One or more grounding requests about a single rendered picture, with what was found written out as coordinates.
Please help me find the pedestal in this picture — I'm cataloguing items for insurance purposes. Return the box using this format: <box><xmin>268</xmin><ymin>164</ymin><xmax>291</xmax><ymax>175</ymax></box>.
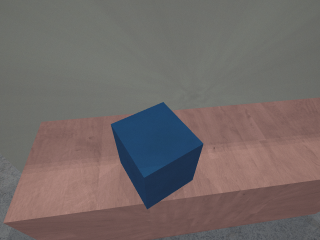
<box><xmin>3</xmin><ymin>97</ymin><xmax>320</xmax><ymax>240</ymax></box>

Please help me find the carton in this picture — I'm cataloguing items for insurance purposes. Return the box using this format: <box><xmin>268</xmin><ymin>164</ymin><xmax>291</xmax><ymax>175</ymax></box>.
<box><xmin>111</xmin><ymin>102</ymin><xmax>203</xmax><ymax>209</ymax></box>

